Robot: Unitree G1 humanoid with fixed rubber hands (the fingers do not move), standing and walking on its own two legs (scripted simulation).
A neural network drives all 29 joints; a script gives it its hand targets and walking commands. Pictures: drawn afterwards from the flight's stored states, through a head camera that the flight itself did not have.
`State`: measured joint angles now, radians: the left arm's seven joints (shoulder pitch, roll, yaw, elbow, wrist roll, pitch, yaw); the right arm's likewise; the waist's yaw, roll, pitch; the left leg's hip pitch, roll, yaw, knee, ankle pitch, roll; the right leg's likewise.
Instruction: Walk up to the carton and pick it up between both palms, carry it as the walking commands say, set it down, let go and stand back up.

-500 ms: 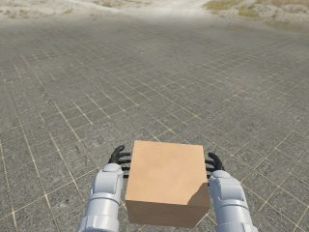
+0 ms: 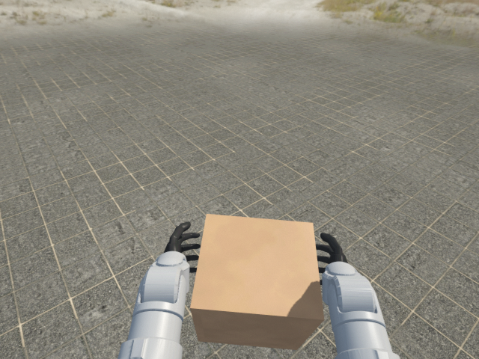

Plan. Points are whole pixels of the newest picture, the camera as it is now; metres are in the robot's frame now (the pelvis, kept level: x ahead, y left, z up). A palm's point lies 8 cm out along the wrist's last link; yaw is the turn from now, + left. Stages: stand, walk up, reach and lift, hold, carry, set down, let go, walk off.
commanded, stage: carry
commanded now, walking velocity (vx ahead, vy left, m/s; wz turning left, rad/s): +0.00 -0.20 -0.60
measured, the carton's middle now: (253, 284) +0.31 +0.00 -0.02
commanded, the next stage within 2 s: none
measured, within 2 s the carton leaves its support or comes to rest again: neither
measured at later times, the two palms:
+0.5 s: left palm (187, 267) +0.26 +0.10 +0.10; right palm (371, 288) +0.23 -0.17 +0.10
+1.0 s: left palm (165, 281) +0.23 +0.13 +0.10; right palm (355, 296) +0.22 -0.14 +0.10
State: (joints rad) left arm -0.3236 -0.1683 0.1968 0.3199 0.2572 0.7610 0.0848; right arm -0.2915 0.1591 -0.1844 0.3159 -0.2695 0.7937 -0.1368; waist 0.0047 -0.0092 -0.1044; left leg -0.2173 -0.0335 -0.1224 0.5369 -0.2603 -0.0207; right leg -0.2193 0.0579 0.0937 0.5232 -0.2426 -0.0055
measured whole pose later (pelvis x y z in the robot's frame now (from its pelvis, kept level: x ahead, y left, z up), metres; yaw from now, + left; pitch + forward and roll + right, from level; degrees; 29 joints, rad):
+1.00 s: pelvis -0.04 +0.00 -0.01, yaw -1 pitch +2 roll +0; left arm -0.23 -0.15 0.01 -0.25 0.11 1.27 0.26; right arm -0.19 0.14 -0.04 -0.29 -0.12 1.30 -0.25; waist 0.01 -0.01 -0.15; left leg -0.39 0.02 0.03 0.57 -0.21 0.00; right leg -0.42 0.00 0.00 0.56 -0.18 -0.01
